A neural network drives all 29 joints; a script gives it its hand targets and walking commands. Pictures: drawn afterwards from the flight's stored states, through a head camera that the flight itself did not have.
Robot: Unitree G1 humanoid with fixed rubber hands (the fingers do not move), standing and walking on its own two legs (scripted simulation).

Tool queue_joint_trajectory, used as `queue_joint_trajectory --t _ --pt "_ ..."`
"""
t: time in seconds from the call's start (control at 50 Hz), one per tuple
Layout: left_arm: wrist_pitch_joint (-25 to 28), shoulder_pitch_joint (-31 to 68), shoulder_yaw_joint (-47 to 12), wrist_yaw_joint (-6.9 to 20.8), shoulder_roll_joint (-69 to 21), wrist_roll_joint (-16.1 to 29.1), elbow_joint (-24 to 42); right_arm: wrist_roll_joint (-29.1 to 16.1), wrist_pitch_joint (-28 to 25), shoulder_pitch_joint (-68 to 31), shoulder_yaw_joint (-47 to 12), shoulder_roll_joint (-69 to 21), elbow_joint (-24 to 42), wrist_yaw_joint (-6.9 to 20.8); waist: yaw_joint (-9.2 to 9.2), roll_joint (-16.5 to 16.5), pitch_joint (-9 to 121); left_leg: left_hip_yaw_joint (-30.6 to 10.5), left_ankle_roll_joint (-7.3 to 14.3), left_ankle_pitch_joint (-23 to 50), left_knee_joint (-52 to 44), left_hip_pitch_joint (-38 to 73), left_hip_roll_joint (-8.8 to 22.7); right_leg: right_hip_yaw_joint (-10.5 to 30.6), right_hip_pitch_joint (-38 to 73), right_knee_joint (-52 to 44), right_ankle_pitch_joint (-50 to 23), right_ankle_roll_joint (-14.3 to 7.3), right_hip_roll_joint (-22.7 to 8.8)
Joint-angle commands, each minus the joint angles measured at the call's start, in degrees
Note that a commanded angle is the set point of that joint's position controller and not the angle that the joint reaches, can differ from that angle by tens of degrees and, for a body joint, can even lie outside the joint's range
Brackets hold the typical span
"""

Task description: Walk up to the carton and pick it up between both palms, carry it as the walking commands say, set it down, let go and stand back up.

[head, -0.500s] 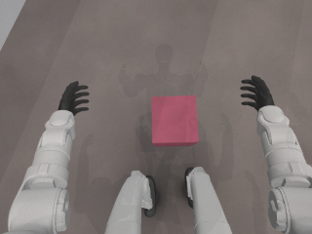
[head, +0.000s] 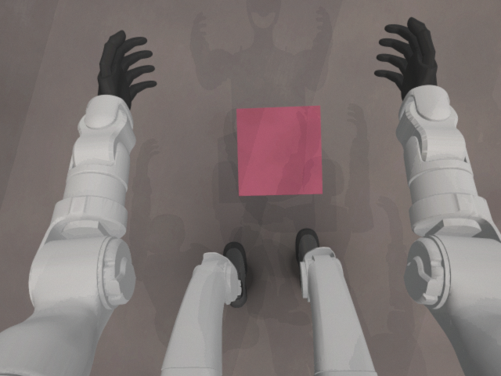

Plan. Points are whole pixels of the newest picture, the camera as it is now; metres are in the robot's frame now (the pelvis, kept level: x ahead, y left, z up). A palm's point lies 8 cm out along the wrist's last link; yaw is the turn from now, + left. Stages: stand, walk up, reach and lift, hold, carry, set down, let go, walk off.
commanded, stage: reach and lift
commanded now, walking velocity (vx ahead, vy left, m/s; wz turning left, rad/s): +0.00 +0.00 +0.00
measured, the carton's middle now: (277, 156) +0.45 -0.03 -0.54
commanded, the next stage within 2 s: none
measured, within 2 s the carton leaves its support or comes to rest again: neither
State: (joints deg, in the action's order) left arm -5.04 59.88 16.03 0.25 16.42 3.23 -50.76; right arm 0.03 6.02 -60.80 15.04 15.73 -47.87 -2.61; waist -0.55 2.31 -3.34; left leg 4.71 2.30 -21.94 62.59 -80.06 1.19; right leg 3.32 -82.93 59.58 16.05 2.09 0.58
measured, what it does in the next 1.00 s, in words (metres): lowers itself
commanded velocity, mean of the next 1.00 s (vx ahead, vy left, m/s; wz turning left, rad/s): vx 0.00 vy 0.00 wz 0.00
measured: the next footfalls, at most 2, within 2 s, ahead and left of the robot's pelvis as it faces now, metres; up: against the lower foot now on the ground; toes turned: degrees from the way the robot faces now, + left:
none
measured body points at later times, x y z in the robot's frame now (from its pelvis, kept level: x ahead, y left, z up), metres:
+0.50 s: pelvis -0.04 -0.01 -0.13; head +0.29 -0.02 +0.17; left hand +0.49 +0.19 -0.26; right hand +0.50 -0.20 -0.27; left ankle +0.04 +0.10 -0.63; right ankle +0.08 -0.13 -0.63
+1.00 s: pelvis -0.06 -0.01 -0.24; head +0.30 -0.01 +0.03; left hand +0.48 +0.18 -0.40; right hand +0.49 -0.18 -0.41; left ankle +0.04 +0.10 -0.63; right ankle +0.08 -0.13 -0.63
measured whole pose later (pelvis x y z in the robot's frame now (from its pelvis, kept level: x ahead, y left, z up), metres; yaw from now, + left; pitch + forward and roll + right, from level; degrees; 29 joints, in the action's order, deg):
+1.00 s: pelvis -0.06 -0.01 -0.24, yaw +3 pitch +41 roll +1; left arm -5.1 78.4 5.0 -5.4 17.8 9.3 -64.0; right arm -1.0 3.0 -77.7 16.6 16.6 -63.8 -9.1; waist 0.1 1.8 -11.4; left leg 4.3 2.3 -32.7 115.7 -124.1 1.2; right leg 3.3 -127.4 112.7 26.5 2.3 0.1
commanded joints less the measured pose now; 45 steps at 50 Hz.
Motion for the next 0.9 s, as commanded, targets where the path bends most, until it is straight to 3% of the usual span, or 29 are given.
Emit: queue_joint_trajectory --t 0.0,0.06,0.08,0.1,0.12,0.14,0.16,0.24,0.26,0.32,0.36,0.38,0.4,0.44,0.5,0.52,0.54,0.56,0.62,0.64,0.66,0.72,0.74,0.76,0.78,0.8,0.82,0.86,0.88 --pt "1.8 13.0 1.1 0.1 2.5 -2.4 4.1 2.0 -2.8 -8.7 4.2 -1.4 4.2 0.4 2.56 -6.6 60.8 -9.2 -3.2 33.8 -2.2 19.8 -4.5 -4.2 23.6 3.5 -29.1 -0.4 2.5" --pt "2.2 13.6 1.7 0.1 1.9 -3.4 3.5 2.0 -3.2 -9.0 4.3 -1.5 3.2 0.8 2.13 -6.0 60.0 -9.5 -3.6 33.5 0.4 20.4 -4.3 -4.9 16.1 4.8 -24.7 -0.1 3.2" --pt "2.1 15.4 1.3 0.2 1.6 -3.3 3.4 1.9 -3.2 -9.0 4.7 -1.7 0.8 1.1 2.52 -4.9 57.7 -9.3 -3.7 30.5 1.7 18.2 -4.0 -4.7 12.5 5.6 -21.2 -0.2 3.0" --pt "2.2 16.4 2.3 -0.1 2.5 -3.4 3.7 1.7 -3.6 -11.5 4.4 -0.5 3.2 0.9 1.89 -6.0 59.3 -9.2 -3.7 29.1 3.1 16.1 -4.4 -4.7 13.2 7.1 -21.6 -0.1 2.9" --pt "2.0 16.3 1.5 0.1 2.2 -3.3 2.7 2.2 -3.3 -11.3 4.8 -0.9 1.4 1.0 2.45 -6.1 58.6 -9.0 -3.8 27.1 4.0 13.8 -4.4 -5.0 12.2 8.3 -19.8 -0.1 3.0" --pt "2.1 16.6 1.3 0.1 2.4 -3.3 1.7 1.8 -3.4 -12.1 4.6 -0.6 1.3 0.8 1.96 -4.7 57.7 -8.7 -3.9 25.1 4.6 13.2 -4.3 -5.0 9.3 8.9 -17.0 -0.1 2.8" --pt "2.1 18.7 1.5 0.0 3.5 -2.8 2.5 1.7 -3.3 -14.7 4.1 0.1 2.0 0.5 2.07 -6.5 59.2 -8.6 -4.1 22.7 6.5 10.3 -4.6 -5.1 9.8 10.9 -16.1 0.0 3.1" --pt "1.2 23.5 0.3 -1.3 6.7 -1.8 2.8 1.1 -2.7 -19.5 4.7 4.1 2.6 -1.0 3.08 -5.8 61.1 -7.9 -4.1 15.2 11.9 6.6 -5.2 -6.5 6.9 16.8 -9.6 0.1 3.2" --pt "1.2 24.6 0.1 -1.8 8.2 -1.5 3.7 0.3 -2.4 -20.6 3.7 3.6 2.7 -1.5 2.57 -7.2 62.1 -7.4 -4.1 12.4 13.4 4.4 -5.6 -6.2 7.9 18.0 -8.4 0.1 3.2" --pt "0.3 25.0 -1.2 -2.6 9.1 0.1 1.2 -0.6 -1.6 -21.0 2.9 5.6 0.5 -2.8 3.38 -7.2 61.5 -6.4 -4.0 9.2 17.2 1.1 -6.2 -7.2 5.4 22.2 -5.3 0.3 3.3" --pt "0.2 27.3 -1.7 -3.5 10.5 0.5 2.4 -2.0 -1.8 -23.7 2.8 6.5 2.7 -3.7 3.09 -6.6 63.7 -6.2 -3.8 9.4 19.4 0.4 -6.3 -7.4 4.0 24.9 -5.7 0.2 3.5" --pt "-0.3 27.8 -2.5 -3.7 10.1 1.5 0.1 -2.7 -1.5 -22.8 1.8 6.0 -0.3 -3.8 3.95 -7.4 63.2 -6.0 -3.7 7.7 21.0 -0.8 -6.4 -7.7 2.8 26.0 -4.2 0.4 3.4" --pt "-0.3 28.0 -3.2 -3.9 10.2 2.0 1.4 -3.0 -1.5 -23.7 1.7 6.4 1.4 -4.2 4.18 -7.6 63.8 -5.8 -3.8 8.2 22.1 -1.6 -6.3 -7.6 2.8 26.8 -4.8 0.5 3.2" --pt "-0.6 30.2 -2.6 -4.5 11.9 2.7 1.8 -3.5 -1.1 -25.2 0.9 6.6 0.9 -5.0 3.63 -9.0 64.1 -5.1 -3.7 4.7 24.4 -5.2 -6.4 -7.2 3.8 28.9 -3.3 0.4 3.0" --pt "-0.6 29.8 -3.5 -4.8 11.3 3.1 -1.0 -3.7 -1.0 -23.6 0.7 6.3 -3.3 -5.4 4.22 -7.6 58.4 -5.2 -4.2 3.0 26.1 -9.3 -6.3 -7.6 -1.4 31.0 -1.8 0.3 3.0" --pt "-0.5 31.0 -4.0 -4.9 11.5 3.8 -0.2 -3.8 -1.5 -26.0 0.9 7.7 -1.3 -5.6 4.60 -8.5 59.4 -5.3 -4.0 2.9 27.1 -9.7 -6.1 -7.5 -1.7 32.1 -2.1 0.2 3.0" --pt "-0.6 31.2 -5.1 -5.1 11.2 4.3 -1.7 -3.9 -1.6 -26.2 0.9 7.7 -2.7 -5.7 5.41 -7.5 58.7 -5.5 -4.0 1.8 27.6 -10.2 -6.0 -8.1 -3.2 33.0 -0.9 0.0 3.0" --pt "-0.3 33.5 -5.6 -5.4 11.4 4.9 1.2 -4.2 -2.1 -28.1 1.4 9.4 0.2 -6.0 5.76 -7.0 62.1 -5.5 -4.0 3.5 28.9 -8.9 -6.0 -7.7 -2.5 33.9 -2.4 -0.2 2.9" --pt "-0.6 34.5 -6.6 -6.1 11.1 5.7 -2.7 -4.5 -2.1 -28.1 0.7 9.7 -4.0 -6.1 5.80 -6.1 57.2 -5.9 -3.9 1.6 30.7 -10.3 -5.7 -8.0 -7.4 36.1 0.8 -0.3 2.5" --pt "-0.2 34.5 -6.3 -6.2 12.0 5.7 -3.0 -5.2 -2.3 -28.4 -0.3 9.0 -4.4 -6.1 5.13 -7.1 57.5 -5.6 -3.9 1.1 32.4 -11.7 -5.7 -7.6 -6.2 37.3 0.0 -0.2 2.3" --pt "-0.3 34.9 -6.3 -6.2 11.8 5.6 -4.1 -4.6 -2.4 -29.3 0.0 9.8 -4.9 -6.1 5.78 -7.9 56.6 -5.9 -4.1 1.7 33.1 -13.0 -5.6 -7.8 -7.1 38.2 -0.1 0.0 2.3" --pt "0.3 36.3 -6.7 -6.3 12.0 6.2 -5.1 -5.1 -3.1 -30.4 -0.4 10.0 -6.4 -6.3 5.57 -6.9 55.5 -5.6 -4.1 0.9 35.7 -15.9 -5.5 -7.2 -7.2 40.8 -0.8 -0.3 2.0" --pt "0.3 36.7 -8.0 -6.2 11.1 7.0 -6.3 -4.7 -3.3 -30.8 -0.4 10.0 -7.7 -6.2 6.96 -7.8 55.1 -6.2 -4.0 0.9 36.4 -16.8 -5.4 -7.6 -7.7 41.7 -0.8 -0.2 1.7" --pt "0.5 37.1 -7.9 -6.3 11.5 6.8 -5.4 -5.1 -3.5 -30.7 0.5 11.0 -6.8 -6.2 6.53 -5.7 55.3 -5.8 -4.2 2.2 37.7 -15.9 -5.3 -7.2 -9.3 42.7 -1.1 -0.4 1.8" --pt "0.6 36.8 -8.1 -6.3 11.6 7.3 -7.5 -4.8 -3.8 -30.4 0.2 10.7 -8.3 -6.3 6.66 -6.9 54.4 -6.3 -4.1 1.7 38.1 -17.5 -5.5 -7.4 -9.8 43.1 -0.4 -0.4 1.5" --pt "0.9 38.2 -8.0 -6.6 12.0 7.3 -4.3 -4.9 -4.1 -31.0 0.6 11.3 -7.0 -6.4 7.19 -6.9 56.2 -6.4 -4.2 2.2 39.2 -16.9 -5.4 -7.3 -8.0 44.5 -2.2 -0.4 1.5" --pt "0.9 36.9 -8.9 -6.6 11.3 7.7 -7.5 -5.0 -4.2 -31.0 0.5 11.4 -8.5 -6.4 7.36 -6.0 53.5 -6.2 -4.2 1.4 39.8 -18.2 -5.3 -7.2 -10.0 44.9 -0.7 -0.4 1.3" --pt "1.0 38.9 -9.7 -6.7 12.1 8.4 -6.9 -6.0 -4.3 -33.0 -0.9 11.4 -9.6 -6.2 7.14 -6.6 54.5 -6.6 -4.1 0.8 41.2 -18.1 -5.3 -7.1 -9.2 46.7 -0.6 -0.3 1.0" --pt "1.1 37.8 -9.1 -6.6 12.5 7.8 -9.6 -6.0 -4.3 -31.7 -1.4 10.7 -11.8 -6.0 6.07 -6.7 50.6 -6.3 -4.1 -0.2 42.1 -20.6 -5.2 -6.7 -11.4 47.1 0.9 -0.2 0.9"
